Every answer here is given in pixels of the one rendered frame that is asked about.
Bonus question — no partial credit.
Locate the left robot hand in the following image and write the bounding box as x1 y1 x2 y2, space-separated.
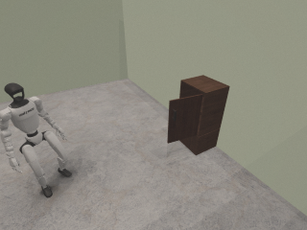
56 127 67 140

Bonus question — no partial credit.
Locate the right robot forearm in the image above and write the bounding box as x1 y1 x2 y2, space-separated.
0 131 15 159

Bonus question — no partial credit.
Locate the cupboard door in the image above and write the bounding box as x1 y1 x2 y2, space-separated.
167 94 203 144

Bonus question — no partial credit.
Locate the handle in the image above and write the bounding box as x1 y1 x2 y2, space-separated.
173 109 177 121

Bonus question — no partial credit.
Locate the right robot hand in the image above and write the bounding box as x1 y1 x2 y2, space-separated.
9 157 23 173

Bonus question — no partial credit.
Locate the right robot foot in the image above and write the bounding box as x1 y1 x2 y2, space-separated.
41 184 53 198

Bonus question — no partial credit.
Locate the right robot upper arm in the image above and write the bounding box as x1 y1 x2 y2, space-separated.
0 108 12 138

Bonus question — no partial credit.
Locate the left robot upper arm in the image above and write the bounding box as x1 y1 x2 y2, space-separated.
29 96 48 117

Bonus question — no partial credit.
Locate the left robot forearm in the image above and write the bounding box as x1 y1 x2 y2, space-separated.
43 110 59 129

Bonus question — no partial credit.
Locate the robot torso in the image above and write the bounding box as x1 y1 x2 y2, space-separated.
7 98 44 147

